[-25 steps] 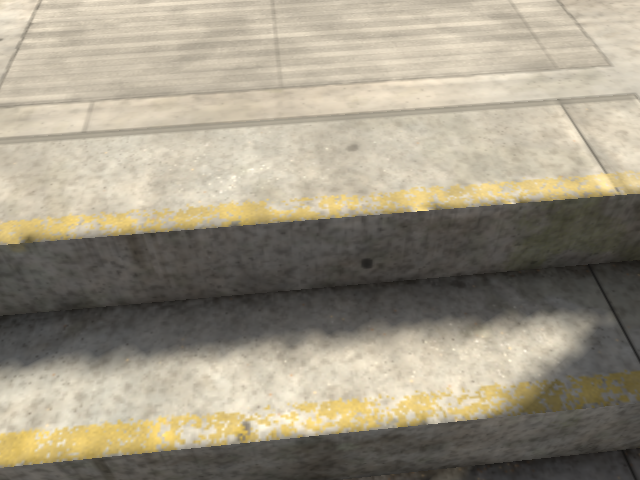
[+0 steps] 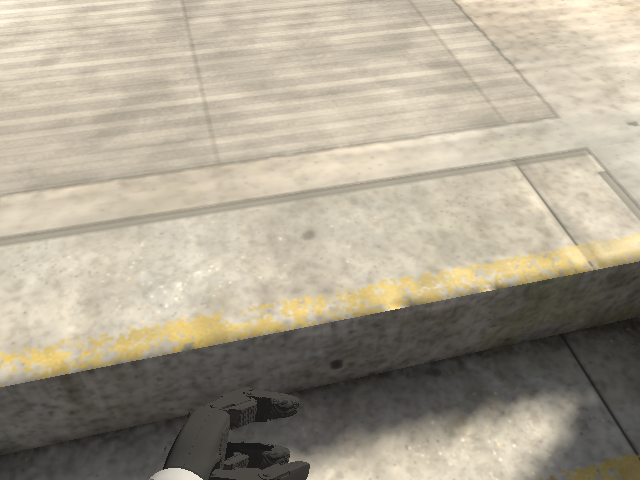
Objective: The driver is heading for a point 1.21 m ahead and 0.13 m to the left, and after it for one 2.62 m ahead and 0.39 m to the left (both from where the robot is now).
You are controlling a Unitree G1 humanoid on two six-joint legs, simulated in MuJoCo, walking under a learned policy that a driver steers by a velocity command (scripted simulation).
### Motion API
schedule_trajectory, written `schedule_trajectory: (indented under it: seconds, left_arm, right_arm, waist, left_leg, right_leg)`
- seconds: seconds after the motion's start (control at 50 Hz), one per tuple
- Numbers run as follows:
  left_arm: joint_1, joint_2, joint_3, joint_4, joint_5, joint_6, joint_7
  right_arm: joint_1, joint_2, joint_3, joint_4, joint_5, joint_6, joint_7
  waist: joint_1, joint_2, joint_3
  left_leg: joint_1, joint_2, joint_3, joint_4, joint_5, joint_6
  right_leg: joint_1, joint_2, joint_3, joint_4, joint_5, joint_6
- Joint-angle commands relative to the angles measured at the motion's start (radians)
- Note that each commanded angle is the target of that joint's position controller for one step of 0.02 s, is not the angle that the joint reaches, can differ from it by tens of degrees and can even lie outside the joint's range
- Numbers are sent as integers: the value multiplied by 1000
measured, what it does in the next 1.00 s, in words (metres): climbs: left foot 0.18 m higher, then right foot 0.18 m higher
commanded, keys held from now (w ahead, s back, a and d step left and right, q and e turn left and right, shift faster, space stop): w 1.00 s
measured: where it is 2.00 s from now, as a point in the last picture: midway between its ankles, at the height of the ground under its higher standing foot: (275, 109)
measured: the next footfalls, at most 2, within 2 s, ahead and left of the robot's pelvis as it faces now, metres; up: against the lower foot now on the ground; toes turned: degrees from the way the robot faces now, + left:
left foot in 0.44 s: +0.39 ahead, +0.15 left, +0.36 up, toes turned -1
right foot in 1.00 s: +0.73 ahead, -0.06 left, +0.54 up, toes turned -6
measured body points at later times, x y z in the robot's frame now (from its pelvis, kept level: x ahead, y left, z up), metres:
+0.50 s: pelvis +0.27 +0.05 +0.20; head +0.27 +0.06 +0.65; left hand +0.22 +0.25 +0.03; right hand +0.53 -0.12 +0.14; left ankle +0.35 +0.15 -0.41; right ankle +0.13 -0.08 -0.53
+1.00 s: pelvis +0.55 +0.04 +0.35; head +0.56 +0.05 +0.80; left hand +0.86 +0.15 +0.31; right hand +0.42 -0.11 +0.20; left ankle +0.36 +0.15 -0.39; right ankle +0.69 -0.06 -0.23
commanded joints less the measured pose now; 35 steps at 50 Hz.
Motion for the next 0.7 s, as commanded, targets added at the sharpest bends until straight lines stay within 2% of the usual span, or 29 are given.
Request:
schedule_trajectory:
  seconds: [0.02,0.04,0.06,0.08,0.1,0.12,0.14,0.18,0.22,0.26,0.28,0.3,0.32,0.34,0.36,0.38,0.4,0.42,0.44,0.46,0.48,0.5,0.52,0.54,0.56,0.6,0.62,0.64,0.7]
  left_arm:
    - [298,183,71,47,-2,-1,36]
    - [535,252,95,140,2,3,54]
    - [671,306,127,183,50,-3,49]
    - [421,325,179,233,-16,-61,113]
    - [480,214,116,249,53,-98,73]
    - [408,116,107,302,32,-121,44]
    - [363,45,83,329,23,-130,28]
    - [371,-6,71,371,52,-143,14]
    - [390,26,84,378,63,-147,24]
    - [428,36,72,406,121,-140,29]
    - [500,112,87,456,-6,-210,71]
    - [481,75,61,435,143,-170,23]
    - [520,137,78,420,142,-159,5]
    - [364,200,85,342,128,-143,-22]
    - [459,216,83,357,82,-138,-32]
    - [474,275,96,357,26,-160,-41]
    - [501,309,100,355,21,-188,-45]
    - [530,365,121,369,-2,-209,-39]
    - [578,361,132,400,-18,-214,-39]
    - [641,339,141,434,13,-208,-44]
    - [740,266,130,436,72,-187,-61]
    - [627,179,119,412,79,-151,-84]
    - [537,177,140,424,30,-139,-73]
    - [463,155,136,391,4,-152,-33]
    - [432,130,119,367,11,-159,2]
    - [395,137,107,322,19,-147,27]
    - [393,102,95,311,17,-138,31]
    - [399,95,82,301,26,-134,31]
    - [290,98,60,267,23,-132,9]
  right_arm:
    - [42,-334,-91,-50,-67,-16,21]
    - [-47,-273,-83,-106,-83,-3,48]
    - [-96,-199,-95,-51,-35,26,59]
    - [-234,-148,-106,-235,40,-38,-53]
    - [-238,-43,-50,-129,23,14,-16]
    - [-309,-81,-60,-181,10,32,-23]
    - [-316,-66,-54,-197,8,54,-31]
    - [-315,-24,-23,-228,-1,82,-34]
    - [-406,-20,-9,-258,24,88,-31]
    - [-559,-29,17,-336,35,70,-37]
    - [-672,62,27,-473,61,56,-128]
    - [-697,-86,37,-435,32,76,-77]
    - [-746,-110,27,-470,42,82,-63]
    - [-804,-174,15,-492,47,99,-60]
    - [-913,-177,26,-521,41,111,-48]
    - [-808,-137,29,-506,33,115,-28]
    - [-727,-170,16,-475,26,128,-29]
    - [-709,-188,10,-473,16,134,-31]
    - [-687,-200,0,-474,8,133,-36]
    - [-559,-234,-23,-432,4,126,-44]
    - [-345,-282,-31,-362,23,122,-59]
    - [-56,-368,-65,-269,-37,132,-82]
    - [1,-376,-77,-229,-41,96,-92]
    - [-61,-350,-79,-196,-14,56,-95]
    - [-180,-263,-75,-152,0,38,-87]
    - [-345,-105,-38,-110,11,46,-81]
    - [-401,-75,-27,-96,12,51,-80]
    - [-365,-66,-24,-72,-11,48,-72]
    - [-292,-70,-26,-51,-42,32,-57]
  waist:
    - [240,20,-195]
    - [302,-188,-271]
    - [356,-391,-163]
    - [196,-193,-86]
    - [227,-146,114]
    - [176,-45,173]
    - [116,-13,145]
    - [27,-38,121]
    - [13,-186,167]
    - [1,-131,187]
    - [16,-146,355]
    - [29,-20,98]
    - [62,-127,156]
    - [12,-124,131]
    - [67,-176,127]
    - [-4,-285,109]
    - [-25,-214,81]
    - [-37,-241,64]
    - [-32,-273,24]
    - [-32,-263,-90]
    - [-34,-76,-272]
    - [-160,191,-259]
    - [-179,226,-87]
    - [-110,222,68]
    - [-28,107,100]
    - [85,-96,59]
    - [119,-109,77]
    - [137,-115,85]
    - [123,-70,139]
  left_leg:
    - [-270,202,-92,558,1867,82]
    - [-531,81,-147,792,1362,107]
    - [-720,-154,-205,1456,231,56]
    - [-812,-151,-172,1919,22,23]
    - [-1083,-140,-377,2037,174,98]
    - [-1140,-140,-360,2031,121,138]
    - [-1182,-147,-365,2016,135,170]
    - [-1296,-91,-261,2068,103,193]
    - [-1375,-87,-152,2292,-157,196]
    - [-1428,-58,-110,2261,-144,231]
    - [-1415,-90,-86,2328,-243,94]
    - [-1357,4,-73,1941,-4,191]
    - [-1310,26,-39,1837,9,184]
    - [-951,27,6,1622,-49,162]
    - [-839,-9,39,1572,-237,91]
    - [-721,-70,114,1573,-251,54]
    - [-767,-105,126,1476,-234,37]
    - [-847,-136,133,1253,-328,26]
    - [-872,-164,127,1079,-354,61]
    - [-696,-150,34,1050,-148,117]
    - [-288,-28,-354,915,-107,242]
    - [-85,123,-828,476,-372,332]
    - [-184,151,-1035,342,-670,286]
    - [-271,127,-920,381,-722,217]
    - [-330,104,-742,437,-566,193]
    - [-368,115,-604,450,-255,137]
    - [-407,96,-519,423,-171,105]
    - [-387,85,-419,413,-86,91]
    - [-419,46,-237,321,-169,122]
  right_leg:
    - [850,29,228,-223,278,-96]
    - [1064,-86,567,-550,144,-173]
    - [933,-260,983,-919,-24,-293]
    - [914,-284,985,-908,-135,-241]
    - [705,-271,954,-911,-242,-185]
    - [691,-262,839,-917,-102,-169]
    - [686,-242,718,-919,18,-141]
    - [722,-176,466,-925,187,-61]
    - [682,-175,372,-1021,143,-65]
    - [596,-166,333,-1065,48,-39]
    - [546,-220,344,-1168,8,-20]
    - [625,-163,294,-1093,-9,16]
    - [578,-112,250,-1129,95,4]
    - [330,-106,181,-1286,171,-1]
    - [301,-167,246,-1385,186,-65]
    - [385,-225,252,-1346,702,-127]
    - [606,-265,235,-1237,1174,-142]
    - [872,-302,241,-1141,1523,-138]
    - [1094,-311,240,-1021,1754,-122]
    - [1102,-258,190,-815,1790,-74]
    - [731,-176,261,-564,1551,-49]
    - [386,13,332,-241,580,-7]
    - [145,96,553,266,505,5]
    - [-45,115,588,479,506,-6]
    - [-87,113,576,537,523,-34]
    - [-100,88,570,635,503,-61]
    - [-121,70,557,651,463,-68]
    - [-178,49,504,639,468,-62]
    - [-281,-31,322,675,357,-61]
Velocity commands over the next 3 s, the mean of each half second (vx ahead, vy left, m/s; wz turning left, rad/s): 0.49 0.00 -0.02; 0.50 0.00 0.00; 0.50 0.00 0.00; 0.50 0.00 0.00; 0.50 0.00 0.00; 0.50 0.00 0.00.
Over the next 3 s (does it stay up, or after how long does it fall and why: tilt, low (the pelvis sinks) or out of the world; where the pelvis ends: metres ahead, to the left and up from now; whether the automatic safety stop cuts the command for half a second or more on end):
stays up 1.61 0.09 0.52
